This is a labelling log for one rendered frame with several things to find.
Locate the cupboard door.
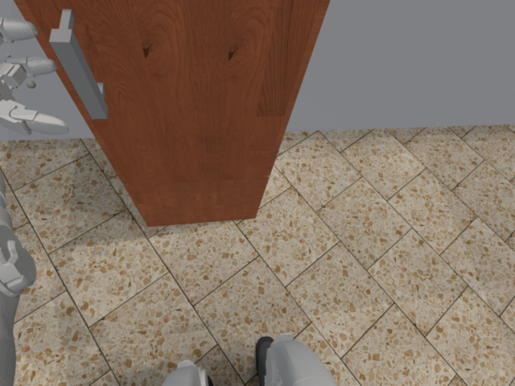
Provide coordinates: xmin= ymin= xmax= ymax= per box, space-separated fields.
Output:
xmin=25 ymin=0 xmax=321 ymax=186

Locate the robot left upper arm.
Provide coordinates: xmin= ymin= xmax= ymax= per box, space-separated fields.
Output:
xmin=0 ymin=224 xmax=36 ymax=386

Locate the right robot foot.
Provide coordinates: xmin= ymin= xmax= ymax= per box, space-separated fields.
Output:
xmin=256 ymin=336 xmax=274 ymax=386

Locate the robot left hand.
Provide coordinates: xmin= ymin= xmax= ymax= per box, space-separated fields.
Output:
xmin=0 ymin=18 xmax=68 ymax=137

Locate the handle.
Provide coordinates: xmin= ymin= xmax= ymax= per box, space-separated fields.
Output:
xmin=49 ymin=9 xmax=108 ymax=119

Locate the left robot shin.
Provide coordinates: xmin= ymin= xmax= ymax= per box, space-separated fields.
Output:
xmin=177 ymin=360 xmax=196 ymax=369

